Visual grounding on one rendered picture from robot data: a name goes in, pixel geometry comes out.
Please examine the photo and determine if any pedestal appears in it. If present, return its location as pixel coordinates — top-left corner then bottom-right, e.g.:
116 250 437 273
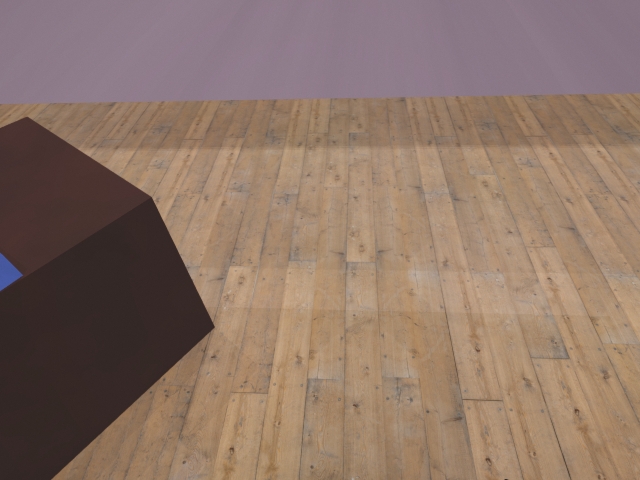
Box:
0 117 215 480

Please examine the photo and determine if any carton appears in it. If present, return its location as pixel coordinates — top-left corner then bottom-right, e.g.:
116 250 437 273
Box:
0 253 23 291

